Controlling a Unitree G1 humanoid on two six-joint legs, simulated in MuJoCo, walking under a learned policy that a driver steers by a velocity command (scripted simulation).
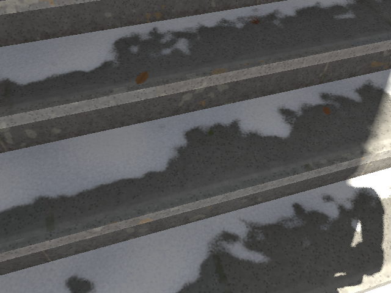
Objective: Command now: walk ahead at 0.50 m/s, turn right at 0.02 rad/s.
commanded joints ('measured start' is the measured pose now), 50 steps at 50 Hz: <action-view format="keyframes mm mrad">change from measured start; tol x64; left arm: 1 -66 -63 -12 -190 30 -3 1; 50 49 139 14 -108 52 -53 -44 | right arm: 1 113 -29 -40 92 -9 -40 7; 50 128 -203 -45 10 15 -5 23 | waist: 1 31 -35 57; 50 -99 120 -478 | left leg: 1 228 259 -672 -742 -178 75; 16 762 205 -290 -1041 399 75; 21 745 266 -128 -813 1962 94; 25 179 -95 -278 579 397 -12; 35 -584 10 -314 1220 220 125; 50 526 67 -518 -253 674 216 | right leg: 1 -513 -18 9 522 38 -27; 14 -1141 -117 -217 592 -298 -38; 21 -57 68 -420 -217 -310 -82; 25 404 -362 862 -1105 -541 -335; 33 -76 -196 -201 -1073 193 -119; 50 53 -227 -303 -569 868 -22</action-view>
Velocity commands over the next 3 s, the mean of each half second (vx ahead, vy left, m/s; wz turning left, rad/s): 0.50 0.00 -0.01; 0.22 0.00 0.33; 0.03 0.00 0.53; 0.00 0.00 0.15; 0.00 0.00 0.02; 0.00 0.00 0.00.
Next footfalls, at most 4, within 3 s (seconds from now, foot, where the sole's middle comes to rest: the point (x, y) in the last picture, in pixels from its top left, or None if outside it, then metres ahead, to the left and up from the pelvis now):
0.44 right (236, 275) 0.46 -0.07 -0.53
0.96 left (156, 177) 0.67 0.15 -0.37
1.42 right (228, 159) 0.74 -0.05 -0.37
1.76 left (150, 180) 0.66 0.17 -0.37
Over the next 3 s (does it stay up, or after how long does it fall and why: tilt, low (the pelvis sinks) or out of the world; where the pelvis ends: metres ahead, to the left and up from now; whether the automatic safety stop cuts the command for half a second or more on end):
stays up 0.67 0.05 0.41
